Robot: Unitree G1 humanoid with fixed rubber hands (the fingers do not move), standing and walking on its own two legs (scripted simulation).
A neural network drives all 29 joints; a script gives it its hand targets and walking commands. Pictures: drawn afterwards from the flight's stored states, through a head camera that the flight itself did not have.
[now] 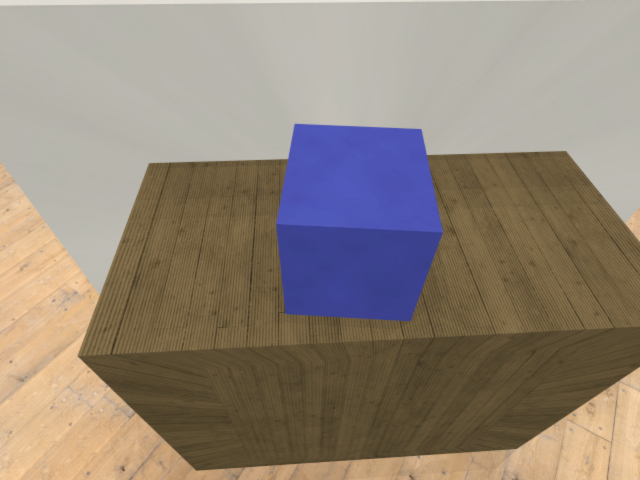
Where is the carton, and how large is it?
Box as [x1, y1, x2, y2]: [276, 124, 442, 320]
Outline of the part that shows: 295,124 276,222 285,313 410,320 442,233 421,129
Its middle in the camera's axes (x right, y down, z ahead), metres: +0.05 -0.03 +0.59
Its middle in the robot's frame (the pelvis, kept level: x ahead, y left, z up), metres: +0.47 -0.03 +0.05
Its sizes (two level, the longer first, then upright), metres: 0.211 0.190 0.198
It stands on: a pedestal, 0.73 m high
